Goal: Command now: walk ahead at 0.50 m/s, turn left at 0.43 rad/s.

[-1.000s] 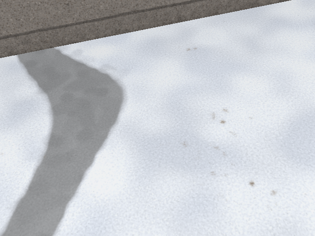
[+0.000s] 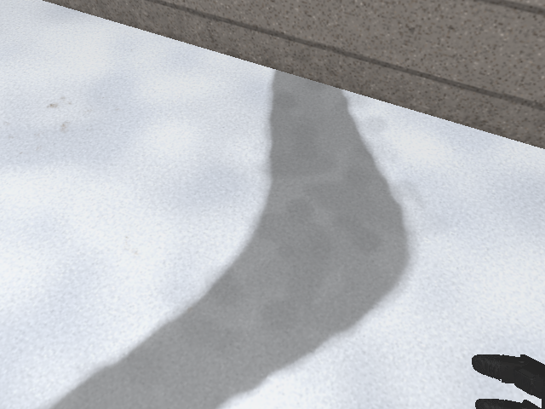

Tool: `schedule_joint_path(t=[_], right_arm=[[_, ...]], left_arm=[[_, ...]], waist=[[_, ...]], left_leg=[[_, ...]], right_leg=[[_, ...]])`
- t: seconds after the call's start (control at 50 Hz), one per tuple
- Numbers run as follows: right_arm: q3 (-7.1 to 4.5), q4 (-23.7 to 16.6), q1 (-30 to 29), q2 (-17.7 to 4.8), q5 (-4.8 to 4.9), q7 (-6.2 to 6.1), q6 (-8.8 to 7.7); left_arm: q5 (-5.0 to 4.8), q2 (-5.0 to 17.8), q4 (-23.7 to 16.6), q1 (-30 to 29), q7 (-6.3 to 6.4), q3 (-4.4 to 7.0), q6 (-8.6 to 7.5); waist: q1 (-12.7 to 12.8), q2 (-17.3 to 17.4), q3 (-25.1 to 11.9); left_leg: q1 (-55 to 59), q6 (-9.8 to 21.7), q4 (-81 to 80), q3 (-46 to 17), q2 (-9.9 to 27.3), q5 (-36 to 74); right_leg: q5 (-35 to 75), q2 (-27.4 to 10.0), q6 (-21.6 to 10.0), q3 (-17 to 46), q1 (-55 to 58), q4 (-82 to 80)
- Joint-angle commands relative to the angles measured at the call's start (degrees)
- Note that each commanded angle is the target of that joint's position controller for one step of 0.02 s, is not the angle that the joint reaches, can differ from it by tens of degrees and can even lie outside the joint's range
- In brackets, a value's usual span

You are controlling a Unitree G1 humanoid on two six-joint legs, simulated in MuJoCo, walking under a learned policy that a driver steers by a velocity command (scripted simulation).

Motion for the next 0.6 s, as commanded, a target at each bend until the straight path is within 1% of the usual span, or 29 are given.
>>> schedule_joint_path(t=[0.02, 0.04, 0.06, 0.08, 0.1, 0.12, 0.16, 0.18, 0.22, 0.24, 0.28, 0.3, 0.34, 0.36, 0.4, 0.42, 0.44, 0.46, 0.48, 0.5, 0.52, 0.54, 0.56, 0.58, 0.6], right_arm=[[-4.89, 0.73, 21.05, -16.41, 0.31, -1.15, -0.98], [-3.63, 1.18, 21.76, -11.33, -0.22, -0.83, -1.47], [-2.91, 1.41, 19.05, -9.47, -0.38, -0.90, -1.88], [-2.26, 1.08, 14.87, -8.05, -0.28, -0.90, -2.12], [-1.67, 0.91, 11.60, -6.22, -0.54, -0.91, -2.35], [-1.34, 0.84, 9.94, -5.57, -1.03, -1.04, -2.61], [-1.31, 2.10, 9.52, -5.77, -1.06, -1.32, -3.37], [-1.42, 2.89, 10.16, -6.27, -1.06, -1.55, -3.66], [-1.56, 4.43, 11.68, -6.82, -0.86, -2.18, -3.73], [-1.57, 5.10, 12.35, -6.90, -0.74, -2.42, -3.60], [-1.66, 6.30, 13.79, -7.38, -0.56, -2.69, -3.38], [-1.79, 6.94, 14.80, -7.82, -0.39, -2.69, -3.37], [-2.06, 8.28, 16.97, -8.54, 0.09, -2.51, -3.36], [-2.16, 8.86, 17.55, -8.66, 0.27, -2.47, -3.27], [-2.38, 9.88, 17.69, -9.15, 0.41, -2.79, -2.96], [-2.49, 10.21, 17.56, -9.35, 0.35, -2.93, -2.72], [-2.60, 10.33, 16.95, -9.67, 0.31, -3.03, -2.45], [-2.50, 10.27, 15.99, -9.61, 0.32, -3.12, -2.17], [-1.78, 10.06, 15.98, -7.87, -0.11, -3.23, -2.00], [-0.36, 8.92, 19.52, -4.23, -1.69, -3.41, -2.17], [0.75, 9.21, 26.15, -0.34, -0.66, -3.01, -3.26], [-0.48, 9.59, 21.34, -6.45, 0.31, -2.75, -3.94], [-0.83, 7.61, 14.61, -8.15, 0.86, -2.64, -4.17], [-0.58, 6.91, 11.20, -7.32, 0.19, -2.98, -4.07], [-0.77, 6.63, 10.53, -6.73, -0.55, -3.19, -3.81]], left_arm=[[1.19, 1.91, -7.27, 2.02, -1.09, -1.31, -3.16], [-1.18, 7.09, -7.34, -3.73, -1.75, 0.14, -4.53], [-2.04, 6.82, -8.82, -7.75, -1.85, -0.05, -4.87], [-0.89, 5.68, -8.44, -8.76, -1.33, -0.31, -4.69], [0.36, 5.56, -8.15, -8.55, -1.06, -0.06, -4.17], [0.44, 5.16, -7.73, -6.89, -1.24, 0.01, -3.42], [0.65, 3.63, -6.90, -5.35, -1.23, -0.16, -2.16], [0.93, 2.97, -7.14, -6.50, -1.11, -0.33, -1.79], [1.39, 1.47, -8.19, -10.46, -1.05, -0.91, -1.62], [1.35, 0.81, -8.47, -12.29, -1.24, -1.21, -1.71], [0.91, -0.12, -9.04, -16.01, -1.80, -1.68, -1.97], [0.61, -0.21, -9.40, -17.78, -2.10, -1.78, -2.04], [0.14, 0.38, -10.46, -20.63, -2.65, -1.70, -2.16], [0.06, 0.81, -11.04, -21.65, -2.95, -1.57, -2.26], [0.08, 1.81, -12.30, -22.33, -3.38, -1.30, -2.30], [0.18, 2.34, -12.29, -21.30, -3.54, -1.10, -2.40], [0.34, 3.05, -11.91, -19.10, -3.57, -0.73, -2.51], [0.70, 4.23, -10.61, -14.18, -3.40, 0.04, -2.58], [1.13, 6.66, -8.30, -5.54, -3.00, 1.19, -2.63], [1.73, 11.56, -7.41, 3.44, -2.68, 2.18, -2.61], [1.23, 12.54, -6.23, 5.90, -3.19, 2.31, -2.53], [0.01, 7.52, -6.90, 4.39, -2.99, 1.13, -2.36], [0.10, 5.60, -7.67, 0.06, -2.62, 0.44, -2.09], [0.85, 4.85, -8.29, -3.43, -2.59, 0.01, -1.90], [1.40, 3.60, -8.54, -5.68, -2.65, -0.36, -1.99]], waist=[[-7.68, 19.45, -21.46], [-11.08, 10.37, -18.88], [-10.27, 8.71, -12.43], [-7.70, 2.18, -8.34], [-5.55, 1.95, -6.20], [-3.68, 3.19, -5.26], [-2.18, 2.85, -4.45], [-2.21, 2.24, -3.45], [-3.19, 1.68, -1.71], [-3.90, 1.96, -1.21], [-5.56, 2.93, -0.35], [-6.39, 3.29, 0.02], [-7.70, 3.78, 1.02], [-7.97, 3.91, 1.58], [-7.39, 4.73, 2.10], [-6.75, 5.07, 1.73], [-5.47, 5.51, 0.58], [-2.68, 5.21, -2.28], [0.81, 3.63, -7.91], [1.92, -6.16, -17.25], [-0.60, -21.28, -22.91], [1.54, -12.95, -18.44], [1.47, -7.82, -11.01], [-0.06, -2.98, -6.70], [-1.87, -2.75, -4.10]], left_leg=[[51.95, 19.12, -16.46, -47.18, 20.65, -3.49], [49.44, 15.97, -18.80, -43.33, 19.45, -6.23], [42.63, 13.32, -17.98, -34.85, 17.63, -2.82], [33.54, 11.22, -18.21, -28.47, 15.42, 3.55], [26.95, 10.15, -19.35, -23.98, 13.16, 8.50], [22.71, 9.78, -20.95, -21.63, 11.99, 10.53], [19.06, 10.20, -23.12, -18.20, 11.23, 14.93], [18.13, 10.29, -24.00, -16.59, 11.10, 16.44], [17.93, 9.65, -24.78, -13.60, 10.28, 18.03], [17.98, 8.82, -24.82, -11.94, 9.45, 17.72], [17.63, 7.43, -24.84, -9.51, 8.34, 14.88], [17.74, 7.07, -24.86, -9.20, 8.39, 12.62], [19.93, 6.87, -24.33, -10.24, 9.83, 9.03], [21.86, 6.65, -23.47, -10.95, 10.77, 8.48], [26.70, 5.79, -21.29, -12.28, 12.95, 10.72], [28.18, 5.14, -19.89, -12.52, 13.43, 13.05], [28.97, 4.34, -17.31, -12.15, 13.12, 18.67], [28.71, 3.05, -11.36, -10.35, 11.02, 27.76], [24.38, 1.23, -0.09, -7.63, 7.54, 30.17], [10.28, -1.82, 20.63, -4.54, 1.99, 11.50], [-8.27, -4.62, 36.29, -8.01, -6.11, -23.03], [-14.84, -4.15, 42.23, -12.05, -2.39, -21.67], [-17.26, -3.49, 41.64, -9.86, 0.62, -15.80], [-15.23, -3.25, 38.84, -8.45, 3.28, -10.91], [-12.62, -3.27, 35.23, -8.46, 5.07, -7.75]], right_leg=[[-6.23, 7.77, -2.25, 10.39, -41.37, 44.84], [-2.21, 4.59, -3.15, 16.36, -47.25, 48.46], [2.32, 2.45, -4.23, 15.31, -48.61, 46.71], [6.99, -0.11, -4.22, 15.36, -45.30, 42.36], [9.50, -1.44, -3.84, 15.67, -41.52, 37.98], [11.04, -2.08, -3.52, 15.90, -38.24, 36.16], [12.92, -1.61, -2.30, 14.98, -36.61, 32.92], [14.89, -1.48, -1.62, 14.75, -37.37, 30.45], [20.81, -1.24, -0.78, 14.46, -38.91, 23.06], [24.48, -0.74, -0.81, 14.10, -38.42, 18.51], [30.72, 0.84, -1.13, 13.09, -35.70, 9.85], [32.57, 1.69, -1.26, 12.61, -34.25, 6.70], [32.83, 2.65, -1.95, 12.62, -33.50, 2.84], [31.64, 2.87, -2.63, 12.92, -34.03, 1.22], [27.63, 2.94, -4.50, 13.69, -35.21, -1.67], [25.53, 3.38, -5.36, 13.31, -33.77, -2.62], [23.60, 4.53, -6.31, 12.12, -30.18, -3.44], [23.22, 6.59, -7.58, 10.01, -22.78, -4.86], [25.34, 5.86, -9.45, 10.86, -9.85, -3.33], [27.68, -6.68, -14.85, 26.76, 8.89, -1.88], [12.54, -15.13, -22.57, 54.18, 22.06, -13.15], [2.34, -13.83, -20.11, 54.04, 19.64, -16.25], [2.98, -12.22, -17.59, 45.42, 11.63, -16.69], [8.28, -10.25, -16.61, 39.50, 3.02, -17.73], [12.89, -8.30, -16.32, 35.55, -3.20, -19.30]])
